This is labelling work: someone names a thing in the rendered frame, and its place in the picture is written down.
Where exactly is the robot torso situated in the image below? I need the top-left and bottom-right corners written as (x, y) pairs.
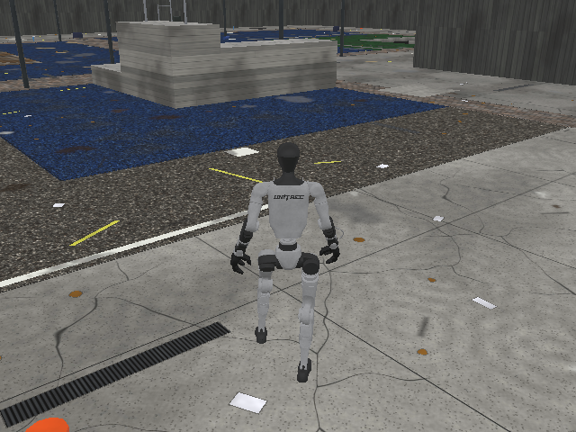
top-left (267, 178), bottom-right (310, 270)

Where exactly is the right robot forearm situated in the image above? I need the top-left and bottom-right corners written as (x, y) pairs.
top-left (323, 216), bottom-right (338, 249)

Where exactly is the right robot upper arm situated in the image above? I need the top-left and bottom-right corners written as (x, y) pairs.
top-left (307, 181), bottom-right (332, 230)

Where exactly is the robot left hand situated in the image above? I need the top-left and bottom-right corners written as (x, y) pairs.
top-left (230, 253), bottom-right (251, 275)

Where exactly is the left robot thigh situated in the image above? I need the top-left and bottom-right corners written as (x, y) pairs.
top-left (257, 249), bottom-right (276, 293)

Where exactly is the left robot upper arm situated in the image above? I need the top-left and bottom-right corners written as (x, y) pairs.
top-left (245, 182), bottom-right (270, 232)

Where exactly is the robot right hand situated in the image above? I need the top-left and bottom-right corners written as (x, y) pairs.
top-left (319, 246), bottom-right (340, 264)

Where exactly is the left robot forearm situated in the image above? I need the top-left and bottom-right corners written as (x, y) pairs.
top-left (233, 218), bottom-right (253, 257)

